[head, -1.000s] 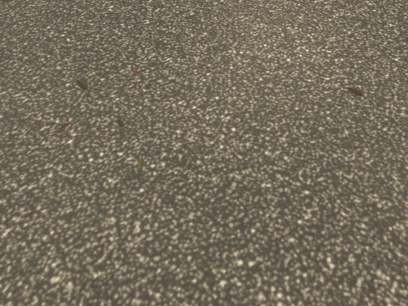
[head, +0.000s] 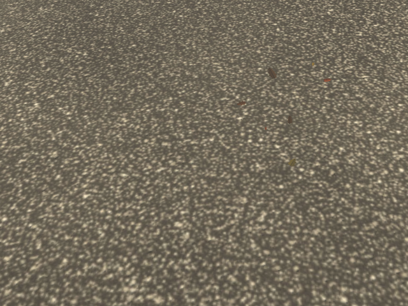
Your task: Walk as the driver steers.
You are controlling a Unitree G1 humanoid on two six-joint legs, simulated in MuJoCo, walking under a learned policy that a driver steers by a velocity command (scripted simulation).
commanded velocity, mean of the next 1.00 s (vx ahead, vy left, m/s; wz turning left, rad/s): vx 0.16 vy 0.00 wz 0.05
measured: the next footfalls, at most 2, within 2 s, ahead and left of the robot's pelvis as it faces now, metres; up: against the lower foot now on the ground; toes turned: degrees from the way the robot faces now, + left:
left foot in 0.04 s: +0.02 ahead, +0.11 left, +0.00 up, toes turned -3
right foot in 1.02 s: +0.19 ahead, -0.10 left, +0.00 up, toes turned -2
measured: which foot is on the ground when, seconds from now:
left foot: up 0.00-0.02, down 0.04-1.00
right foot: down 0.00-0.72, up 0.74-1.00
